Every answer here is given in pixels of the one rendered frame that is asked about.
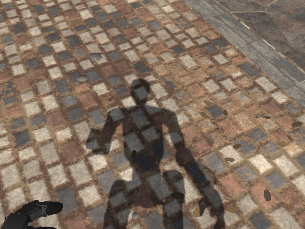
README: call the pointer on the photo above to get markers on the left robot hand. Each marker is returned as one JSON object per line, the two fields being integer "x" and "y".
{"x": 30, "y": 212}

